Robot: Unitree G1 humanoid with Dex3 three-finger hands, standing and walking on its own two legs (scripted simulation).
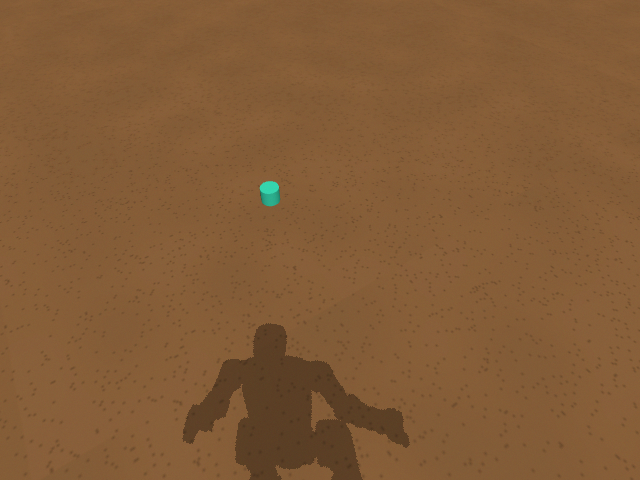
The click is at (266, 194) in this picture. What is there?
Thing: low tin
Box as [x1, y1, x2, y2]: [260, 181, 279, 205]
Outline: 264,182 260,186 262,202 266,205 274,205 279,201 278,185 272,181
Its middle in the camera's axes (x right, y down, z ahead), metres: -0.23 -0.22 +1.79
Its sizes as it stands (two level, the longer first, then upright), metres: 0.087 0.087 0.076
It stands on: the floor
